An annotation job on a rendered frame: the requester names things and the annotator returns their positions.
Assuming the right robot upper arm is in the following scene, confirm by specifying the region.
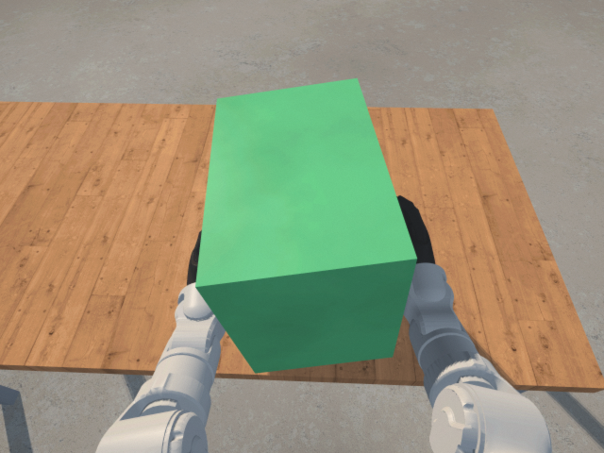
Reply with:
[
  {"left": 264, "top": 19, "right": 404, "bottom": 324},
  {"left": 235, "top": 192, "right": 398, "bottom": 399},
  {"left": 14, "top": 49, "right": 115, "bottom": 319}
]
[{"left": 429, "top": 383, "right": 551, "bottom": 453}]

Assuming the robot right forearm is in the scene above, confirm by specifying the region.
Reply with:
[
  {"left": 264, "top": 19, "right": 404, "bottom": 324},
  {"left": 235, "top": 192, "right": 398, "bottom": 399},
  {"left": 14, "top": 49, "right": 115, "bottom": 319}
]
[{"left": 404, "top": 262, "right": 552, "bottom": 453}]

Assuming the left robot hand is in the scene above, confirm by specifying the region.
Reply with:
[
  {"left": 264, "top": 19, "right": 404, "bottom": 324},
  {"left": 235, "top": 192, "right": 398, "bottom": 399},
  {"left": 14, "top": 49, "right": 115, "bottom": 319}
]
[{"left": 187, "top": 230, "right": 202, "bottom": 286}]

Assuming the carton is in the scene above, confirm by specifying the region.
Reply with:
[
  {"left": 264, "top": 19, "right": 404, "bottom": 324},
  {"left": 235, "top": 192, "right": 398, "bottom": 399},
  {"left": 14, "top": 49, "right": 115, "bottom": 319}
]
[{"left": 195, "top": 78, "right": 417, "bottom": 374}]

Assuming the left robot upper arm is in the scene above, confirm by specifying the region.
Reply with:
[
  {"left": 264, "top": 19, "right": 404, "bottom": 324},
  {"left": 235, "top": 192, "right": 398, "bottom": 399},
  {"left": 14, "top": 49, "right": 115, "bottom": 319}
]
[{"left": 97, "top": 410, "right": 209, "bottom": 453}]

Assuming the right robot hand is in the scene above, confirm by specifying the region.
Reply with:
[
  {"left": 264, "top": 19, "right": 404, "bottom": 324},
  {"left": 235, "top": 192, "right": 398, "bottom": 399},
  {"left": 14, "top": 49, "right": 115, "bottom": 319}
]
[{"left": 397, "top": 195, "right": 435, "bottom": 264}]

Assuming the robot left forearm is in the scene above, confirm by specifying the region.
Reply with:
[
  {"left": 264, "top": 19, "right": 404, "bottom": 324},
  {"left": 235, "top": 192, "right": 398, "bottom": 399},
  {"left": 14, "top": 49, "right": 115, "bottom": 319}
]
[{"left": 95, "top": 283, "right": 226, "bottom": 453}]

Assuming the table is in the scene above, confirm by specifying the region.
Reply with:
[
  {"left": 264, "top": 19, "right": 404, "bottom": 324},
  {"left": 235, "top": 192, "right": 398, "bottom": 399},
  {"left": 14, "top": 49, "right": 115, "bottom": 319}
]
[{"left": 0, "top": 102, "right": 604, "bottom": 405}]

